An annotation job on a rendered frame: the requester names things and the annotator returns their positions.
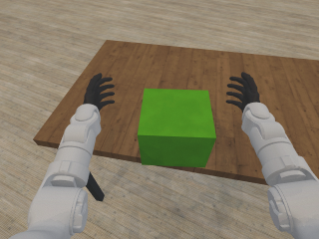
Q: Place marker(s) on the left robot hand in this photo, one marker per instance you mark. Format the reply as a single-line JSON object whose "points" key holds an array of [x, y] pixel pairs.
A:
{"points": [[93, 94]]}

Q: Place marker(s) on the robot left forearm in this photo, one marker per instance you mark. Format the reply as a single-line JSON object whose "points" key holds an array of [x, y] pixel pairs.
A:
{"points": [[70, 167]]}

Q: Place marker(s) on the right robot hand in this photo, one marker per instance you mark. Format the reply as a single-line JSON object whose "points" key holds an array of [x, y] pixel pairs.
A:
{"points": [[249, 91]]}

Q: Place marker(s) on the carton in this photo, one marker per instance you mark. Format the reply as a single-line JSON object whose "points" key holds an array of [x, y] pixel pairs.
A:
{"points": [[176, 128]]}

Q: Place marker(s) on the robot left upper arm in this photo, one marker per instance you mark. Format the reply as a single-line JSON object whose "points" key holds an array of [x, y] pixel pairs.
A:
{"points": [[57, 213]]}

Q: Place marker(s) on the robot right forearm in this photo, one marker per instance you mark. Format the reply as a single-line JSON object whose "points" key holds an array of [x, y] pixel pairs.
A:
{"points": [[280, 161]]}

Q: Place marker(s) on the table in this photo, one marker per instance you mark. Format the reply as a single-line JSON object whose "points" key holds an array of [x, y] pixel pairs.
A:
{"points": [[289, 87]]}

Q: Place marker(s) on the robot right upper arm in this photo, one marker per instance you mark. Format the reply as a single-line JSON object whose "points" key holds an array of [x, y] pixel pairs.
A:
{"points": [[294, 208]]}

